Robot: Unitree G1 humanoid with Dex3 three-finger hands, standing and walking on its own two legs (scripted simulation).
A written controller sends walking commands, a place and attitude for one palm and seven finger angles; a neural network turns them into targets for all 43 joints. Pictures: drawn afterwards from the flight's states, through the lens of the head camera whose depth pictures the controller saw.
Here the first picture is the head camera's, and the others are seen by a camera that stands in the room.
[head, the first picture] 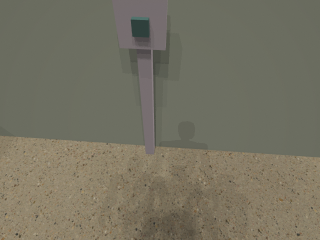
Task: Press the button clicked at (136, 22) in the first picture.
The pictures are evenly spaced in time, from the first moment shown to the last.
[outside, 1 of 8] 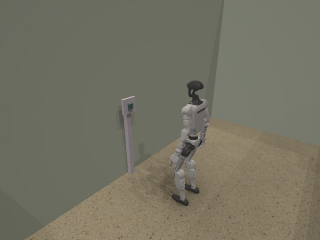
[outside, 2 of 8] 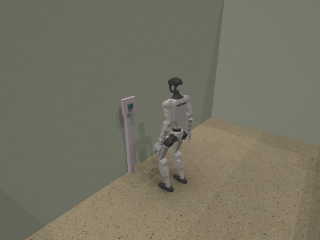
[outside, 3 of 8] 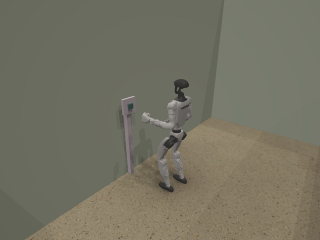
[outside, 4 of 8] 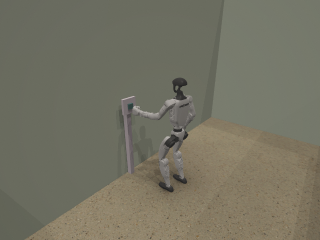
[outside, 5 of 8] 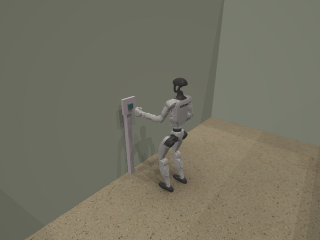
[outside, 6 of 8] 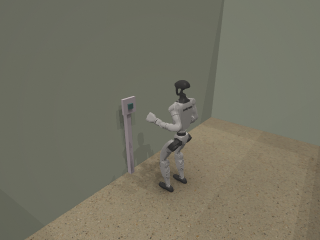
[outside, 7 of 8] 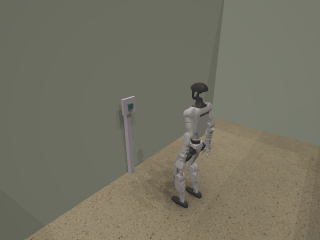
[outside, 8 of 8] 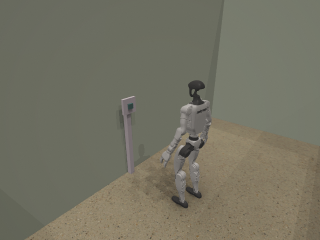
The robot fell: no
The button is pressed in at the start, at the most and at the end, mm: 0 12 0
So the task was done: yes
